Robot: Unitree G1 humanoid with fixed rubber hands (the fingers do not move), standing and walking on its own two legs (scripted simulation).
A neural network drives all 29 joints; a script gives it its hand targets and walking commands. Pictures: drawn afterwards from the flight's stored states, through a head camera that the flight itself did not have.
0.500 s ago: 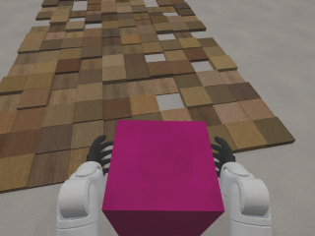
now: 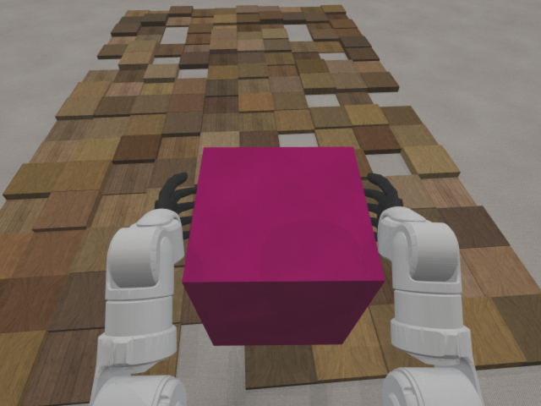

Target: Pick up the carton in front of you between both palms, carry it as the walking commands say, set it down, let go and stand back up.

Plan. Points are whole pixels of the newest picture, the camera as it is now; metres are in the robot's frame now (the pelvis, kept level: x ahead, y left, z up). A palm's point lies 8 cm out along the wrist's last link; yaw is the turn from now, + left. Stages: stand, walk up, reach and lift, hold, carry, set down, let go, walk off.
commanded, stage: carry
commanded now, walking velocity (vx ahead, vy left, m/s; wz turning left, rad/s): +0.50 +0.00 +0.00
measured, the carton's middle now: (278, 253) +0.33 +0.01 +0.06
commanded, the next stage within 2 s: none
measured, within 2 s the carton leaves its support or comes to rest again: neither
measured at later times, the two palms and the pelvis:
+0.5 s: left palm (226, 77) +0.71 +0.12 +0.15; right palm (367, 82) +0.71 -0.18 +0.14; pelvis +0.32 -0.02 +0.01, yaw +0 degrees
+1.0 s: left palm (205, 7) +1.05 +0.21 +0.18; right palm (316, 8) +1.04 -0.09 +0.18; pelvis +0.68 +0.07 +0.04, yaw +0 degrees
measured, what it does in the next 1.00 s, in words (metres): climbs: left foot, then right foot 0.03 m higher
